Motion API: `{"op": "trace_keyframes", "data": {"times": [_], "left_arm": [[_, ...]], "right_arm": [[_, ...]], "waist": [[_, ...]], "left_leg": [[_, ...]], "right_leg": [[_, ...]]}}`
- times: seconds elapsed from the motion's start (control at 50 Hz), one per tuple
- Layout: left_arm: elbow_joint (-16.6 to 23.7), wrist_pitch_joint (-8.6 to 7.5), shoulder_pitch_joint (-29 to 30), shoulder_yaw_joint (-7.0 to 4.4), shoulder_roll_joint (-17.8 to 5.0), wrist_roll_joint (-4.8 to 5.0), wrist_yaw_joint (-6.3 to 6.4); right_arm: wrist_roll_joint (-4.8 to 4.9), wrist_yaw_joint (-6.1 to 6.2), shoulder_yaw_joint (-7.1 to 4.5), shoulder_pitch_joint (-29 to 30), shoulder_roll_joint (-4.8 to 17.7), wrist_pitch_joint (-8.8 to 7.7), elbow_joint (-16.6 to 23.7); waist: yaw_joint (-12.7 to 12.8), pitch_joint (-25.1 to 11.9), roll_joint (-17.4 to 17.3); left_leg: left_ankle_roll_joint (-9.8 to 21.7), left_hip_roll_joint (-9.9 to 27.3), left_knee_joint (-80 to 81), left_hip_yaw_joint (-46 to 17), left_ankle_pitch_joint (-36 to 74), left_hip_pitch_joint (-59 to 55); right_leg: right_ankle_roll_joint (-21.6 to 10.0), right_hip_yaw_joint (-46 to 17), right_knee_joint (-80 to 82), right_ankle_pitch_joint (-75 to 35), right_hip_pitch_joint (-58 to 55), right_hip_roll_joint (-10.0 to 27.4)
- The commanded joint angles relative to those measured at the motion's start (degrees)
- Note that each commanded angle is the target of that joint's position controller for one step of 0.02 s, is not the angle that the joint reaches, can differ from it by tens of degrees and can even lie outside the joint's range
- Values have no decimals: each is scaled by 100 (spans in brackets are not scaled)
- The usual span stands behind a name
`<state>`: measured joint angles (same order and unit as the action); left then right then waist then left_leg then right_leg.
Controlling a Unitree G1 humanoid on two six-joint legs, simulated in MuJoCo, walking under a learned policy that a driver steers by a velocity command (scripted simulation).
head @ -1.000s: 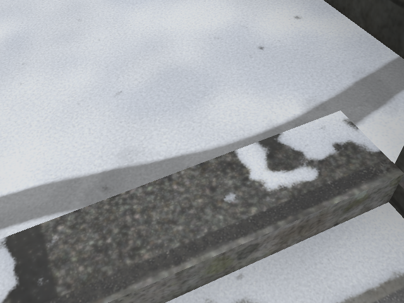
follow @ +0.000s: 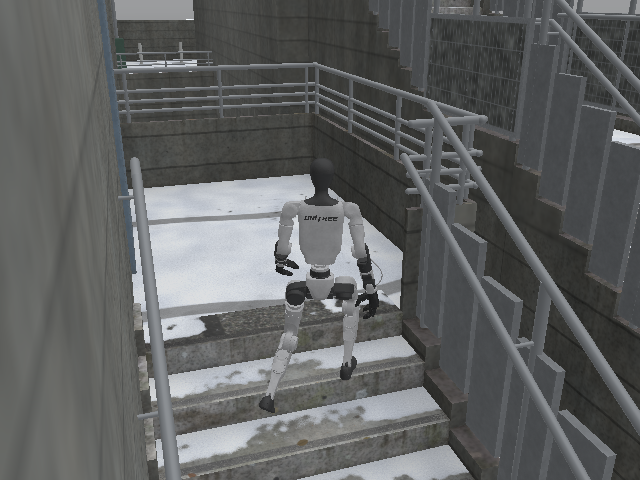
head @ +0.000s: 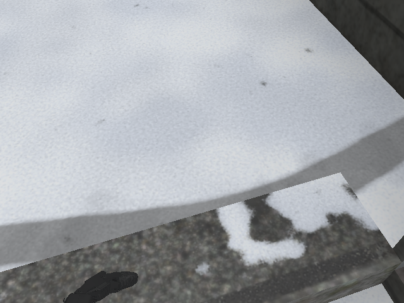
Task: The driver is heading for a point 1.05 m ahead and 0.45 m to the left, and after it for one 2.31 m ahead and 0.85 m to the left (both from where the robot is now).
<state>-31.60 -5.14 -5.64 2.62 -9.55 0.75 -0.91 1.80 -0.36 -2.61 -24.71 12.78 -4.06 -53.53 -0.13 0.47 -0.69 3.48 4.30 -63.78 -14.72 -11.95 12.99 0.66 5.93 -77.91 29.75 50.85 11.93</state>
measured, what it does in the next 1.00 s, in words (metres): climbs, turning left: left foot 0.15 m higher, then right foot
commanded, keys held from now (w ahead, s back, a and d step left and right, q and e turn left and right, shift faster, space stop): w+q+shift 0.90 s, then w+shift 0.10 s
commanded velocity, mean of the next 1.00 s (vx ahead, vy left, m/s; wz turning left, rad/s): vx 0.97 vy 0.00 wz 0.91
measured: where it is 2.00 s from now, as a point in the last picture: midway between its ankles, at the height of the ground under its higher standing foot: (5, 111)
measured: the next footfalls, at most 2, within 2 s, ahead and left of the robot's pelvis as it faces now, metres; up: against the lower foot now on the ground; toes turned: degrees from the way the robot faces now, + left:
left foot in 0.46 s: +0.43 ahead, +0.06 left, +0.15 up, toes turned +23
right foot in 0.90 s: +0.87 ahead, +0.11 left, +0.15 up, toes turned +56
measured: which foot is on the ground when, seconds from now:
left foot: up 0.00-0.44, down 0.46-0.90, up 0.92-1.00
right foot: down 0.00-0.44, up 0.46-0.88, down 0.90-1.00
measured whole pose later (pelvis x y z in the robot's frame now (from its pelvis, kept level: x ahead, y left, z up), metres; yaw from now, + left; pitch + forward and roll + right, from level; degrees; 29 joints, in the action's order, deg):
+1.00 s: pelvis +0.70 +0.14 +0.26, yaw +54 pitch +3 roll -5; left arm -34.9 -7.5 -7.1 -5.1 -15.9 0.9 -0.1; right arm 2.3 -0.1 -2.9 -17.7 16.7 -2.6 -39.8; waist 0.9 -0.5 -2.6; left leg 6.1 -3.7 -81.1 -10.3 -23.1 21.6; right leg 1.6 0.0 -34.7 14.1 23.8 -2.9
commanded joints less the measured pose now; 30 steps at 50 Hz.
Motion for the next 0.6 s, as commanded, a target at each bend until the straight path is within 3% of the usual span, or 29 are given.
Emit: {"op": "trace_keyframes", "data": {"times": [0.02,0.04,0.06,0.08,0.1,0.12,0.14,0.16,0.18,0.2,0.22,0.26,0.28,0.3,0.32,0.34,0.36,0.38,0.4,0.42,0.44,0.46,0.48,0.5,0.52,0.54,0.56,0.58,0.6], "left_arm": [[-668,20,-1429,-482,-1073,-74,-60],[-946,13,-1133,-301,-363,-318,-108],[-1006,28,-992,-216,6,-365,-141],[-1224,11,-919,-199,182,-318,-95],[-1366,-52,-1032,-177,194,-269,-72],[-1454,-35,-1141,-235,-48,-189,17],[-1546,-28,-1284,-271,-151,-209,101],[-1496,6,-1143,-228,-43,-275,135],[-1502,23,-1041,-182,-97,-404,169],[-1482,79,-860,-203,-231,-404,183],[-1454,142,-959,-175,-376,-476,176],[-1476,192,-1130,-149,-474,-524,253],[-1423,273,-1109,-158,-499,-513,276],[-1417,300,-1375,-222,-748,-459,392],[-1516,282,-1666,-325,-1123,-378,537],[-1457,274,-1725,-448,-1588,-344,559],[-1423,295,-1500,-455,-1533,-321,529],[-1315,260,-994,-453,-1698,-259,516],[-1303,263,-1212,-528,-2029,-123,559],[-1083,338,-757,-650,-2447,-145,513],[-880,474,-474,-753,-2564,-54,423],[-708,477,-77,-722,-2209,90,373],[-373,207,73,-343,-619,-16,218],[395,-164,478,-305,-325,-80,80],[585,-440,457,-368,-434,-1,-66],[751,-558,773,-312,-392,-79,-174],[716,-505,729,-254,-222,-147,-204],[605,-467,457,-206,-166,-242,-250],[685,-427,466,-48,125,-367,-255]], "right_arm": [[103,-279,129,1425,-554,-253,1643],[77,-349,161,1629,-501,-182,1838],[137,-448,253,1451,-651,-82,1808],[235,-450,263,1356,-692,81,1796],[193,-441,261,1139,-641,231,1807],[187,-339,312,1211,-756,376,1816],[41,-260,274,1196,-608,496,1853],[-44,-206,169,1277,-330,550,1859],[-94,-169,171,1365,-358,611,1919],[-94,-137,175,1367,-341,666,2018],[-76,-139,219,1613,-343,710,2209],[10,-203,241,2325,-158,706,2640],[158,-247,321,2728,-128,663,2860],[101,-246,328,2962,-4,632,2971],[88,-260,374,2986,-116,593,3096],[91,-311,426,2970,-108,589,3074],[133,-332,403,2974,-43,606,3012],[215,-332,242,2451,112,575,2834],[178,-325,57,1969,422,518,2746],[193,-231,-232,1016,1020,499,2553],[189,-162,-429,129,1411,441,2217],[194,-201,-580,-616,1595,393,1978],[137,-338,-475,-125,1450,281,1722],[-150,-368,-209,165,863,151,1718],[-290,-416,-19,126,87,37,1735],[-268,-442,82,-212,-139,-105,1612],[-135,-438,113,-123,-207,-211,1565],[-63,-399,72,58,12,-312,1608],[-11,-354,34,81,164,-305,1427]], "waist": [[360,-1025,1484],[114,-474,1025],[-187,-281,1038],[-361,-148,976],[-475,24,921],[-432,300,942],[-453,598,706],[-519,679,375],[-562,760,458],[-761,814,262],[-624,924,356],[-542,1250,34],[-569,1302,103],[-385,1090,51],[-383,760,337],[-330,557,307],[-388,556,87],[-855,129,331],[-1147,-567,887],[-1578,-1087,1452],[-1714,-1458,1621],[-1967,-1307,1282],[-868,-84,-806],[-287,-614,-1646],[-28,-405,-944],[-31,77,-226],[202,368,501],[372,432,677],[438,401,916]], "left_leg": [[445,-250,-4387,383,873,3760],[602,28,-4517,624,1181,3805],[723,151,-4528,622,1111,3655],[741,40,-4808,665,1028,3858],[751,-8,-4983,733,841,4093],[554,-92,-4983,891,346,4416],[451,-90,-5054,920,249,4677],[405,-166,-5151,958,478,4851],[337,-371,-6116,1134,675,5094],[305,-346,-6086,1131,751,5392],[350,-505,-6796,1336,553,5827],[411,-399,-6075,1459,443,6335],[412,-217,-5028,1710,277,6399],[344,-130,-4509,1964,312,6256],[265,193,-4281,1973,40,6291],[280,241,-3572,2483,-275,5680],[405,158,-2771,2754,-446,4819],[562,-241,-2460,3155,-530,2949],[563,-789,-2447,3409,-1026,1585],[631,-1021,-2115,3322,-1627,775],[804,-1212,-1062,2945,-2228,234],[1194,-1154,998,1972,-1984,-718],[1529,-795,2382,-145,-1493,-496],[1811,-232,4687,-3900,-3998,-532],[1610,353,5261,-5039,-4458,-90],[1349,261,5235,-4829,-4208,412],[1165,142,4747,-4093,-3399,702],[1235,11,4348,-3827,-2908,891],[1152,-294,4069,-2866,-2311,1224]], "right_leg": [[-421,-4577,5722,3030,-3660,1491],[-388,-3241,5075,2021,-2828,1352],[-128,-1909,4618,643,-2560,1108],[-134,-1729,4964,528,-2462,1136],[-181,-1465,5328,442,-2496,1235],[-287,-1108,5817,296,-2488,1343],[-313,-698,5968,163,-2558,1327],[-260,-224,6014,-403,-2706,1257],[-291,-20,6115,-870,-2751,1300],[-164,389,6077,-925,-2881,1192],[-259,570,6197,-1305,-3156,1174],[-117,1316,6357,-1890,-3622,808],[7,1594,6530,-1915,-3637,630],[-63,1676,6751,-1734,-3946,610],[-164,1562,7085,-1743,-4589,864],[-476,1693,7580,-1508,-4872,798],[-479,2034,7469,-2450,-4773,525],[-567,2197,6868,-6432,-4358,342],[-758,2017,6187,-9981,-4418,502],[-871,1804,5161,-12494,-4754,635],[-999,1487,3690,-12602,-5148,676],[-879,1152,1512,-10104,-4393,437],[-580,297,-305,-1741,-2501,-935],[-627,-1363,-1628,-1235,-1144,-1811],[-872,-1809,-2756,-1652,-871,-1725],[-1005,-1908,-3184,-1592,-388,-1650],[-944,-1780,-3266,-1576,-67,-1468],[-921,-1706,-3880,-1437,314,-1455],[-820,-1679,-4010,-1263,351,-1358]]}}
